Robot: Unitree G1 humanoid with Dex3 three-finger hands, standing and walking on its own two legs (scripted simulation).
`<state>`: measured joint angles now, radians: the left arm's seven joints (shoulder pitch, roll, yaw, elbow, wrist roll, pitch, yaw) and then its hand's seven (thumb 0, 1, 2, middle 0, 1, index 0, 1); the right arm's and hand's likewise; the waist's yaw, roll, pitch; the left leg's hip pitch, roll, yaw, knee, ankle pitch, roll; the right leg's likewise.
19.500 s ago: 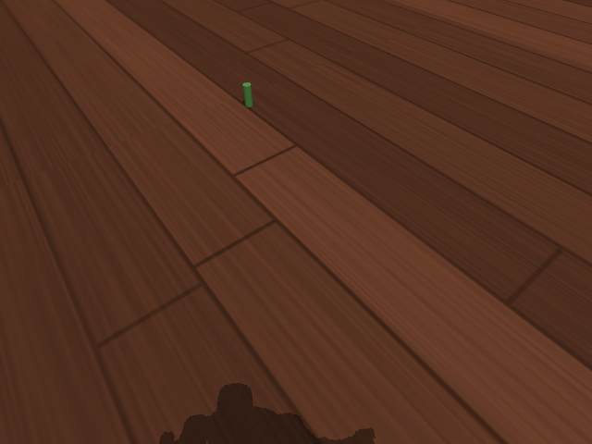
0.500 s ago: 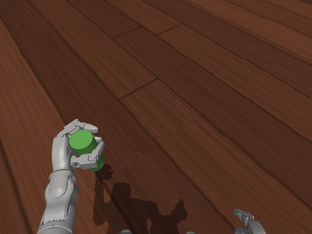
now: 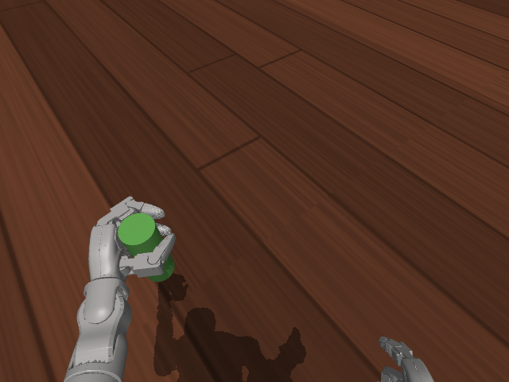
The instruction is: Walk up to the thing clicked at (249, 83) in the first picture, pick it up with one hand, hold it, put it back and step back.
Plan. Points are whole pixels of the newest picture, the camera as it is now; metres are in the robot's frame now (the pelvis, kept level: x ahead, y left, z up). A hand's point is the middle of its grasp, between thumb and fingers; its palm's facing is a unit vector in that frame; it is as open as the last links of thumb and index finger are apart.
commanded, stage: hold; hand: left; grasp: from the side
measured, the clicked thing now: (149, 250) +0.33 +0.18 +0.02
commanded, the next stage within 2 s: crouch in 1.86 s
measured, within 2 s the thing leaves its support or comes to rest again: neither
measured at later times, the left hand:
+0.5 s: hand (151, 245) +0.32 +0.16 +0.05, palm faces +0.13 -0.99 -0.02, open 7.0 cm
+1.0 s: hand (151, 244) +0.32 +0.16 +0.05, palm faces +0.13 -0.99 -0.01, open 7.0 cm
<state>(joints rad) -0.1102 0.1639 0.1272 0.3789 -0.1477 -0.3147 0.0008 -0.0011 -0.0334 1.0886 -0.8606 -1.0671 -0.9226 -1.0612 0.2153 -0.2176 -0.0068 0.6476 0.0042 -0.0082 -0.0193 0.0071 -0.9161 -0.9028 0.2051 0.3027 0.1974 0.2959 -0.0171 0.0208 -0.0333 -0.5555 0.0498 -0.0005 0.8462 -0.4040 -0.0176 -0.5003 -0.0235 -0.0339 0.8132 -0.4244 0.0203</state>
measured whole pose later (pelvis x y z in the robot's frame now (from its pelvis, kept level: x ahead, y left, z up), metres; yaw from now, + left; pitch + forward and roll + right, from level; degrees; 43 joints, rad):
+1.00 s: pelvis +0.00 +0.00 +0.00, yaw +0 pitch +6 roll -1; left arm -0.12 0.16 0.12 0.42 -0.15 -0.35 -0.01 0.00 -0.03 1.09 -0.86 -1.07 -0.92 -1.06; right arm 0.22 -0.22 -0.01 0.66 0.00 -0.01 -0.01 0.01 -0.92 -0.91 0.20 0.30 0.20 0.30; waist -0.02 0.02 -0.02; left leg -0.54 0.05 0.00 0.83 -0.39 -0.02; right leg -0.49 -0.02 -0.03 0.80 -0.41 0.02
